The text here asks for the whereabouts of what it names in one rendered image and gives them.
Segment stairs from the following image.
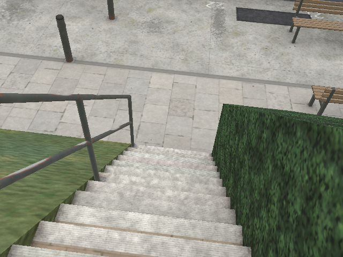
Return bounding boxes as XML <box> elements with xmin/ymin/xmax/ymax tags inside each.
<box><xmin>7</xmin><ymin>144</ymin><xmax>251</xmax><ymax>257</ymax></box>

